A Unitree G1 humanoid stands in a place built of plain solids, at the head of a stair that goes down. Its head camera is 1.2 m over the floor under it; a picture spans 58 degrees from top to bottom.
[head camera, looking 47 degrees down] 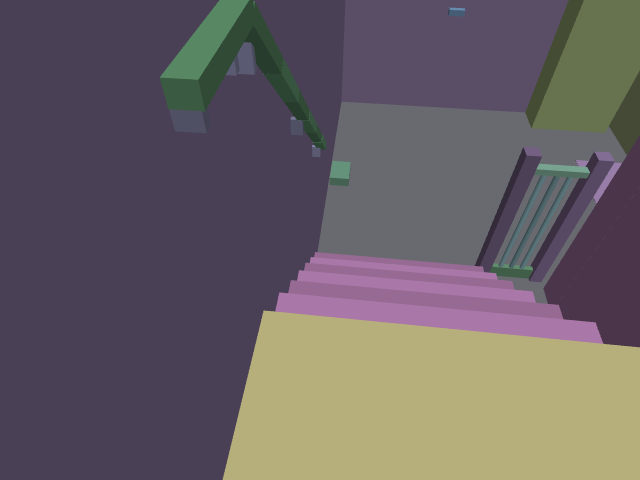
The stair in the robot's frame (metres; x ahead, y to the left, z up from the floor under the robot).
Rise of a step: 0.19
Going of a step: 0.22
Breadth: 1.20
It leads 7 degrees to the right of straight ahead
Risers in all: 7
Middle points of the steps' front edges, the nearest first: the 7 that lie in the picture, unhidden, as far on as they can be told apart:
0.73 -0.41 0.00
0.95 -0.43 -0.19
1.16 -0.46 -0.39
1.37 -0.48 -0.58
1.59 -0.51 -0.78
1.80 -0.53 -0.97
2.02 -0.56 -1.16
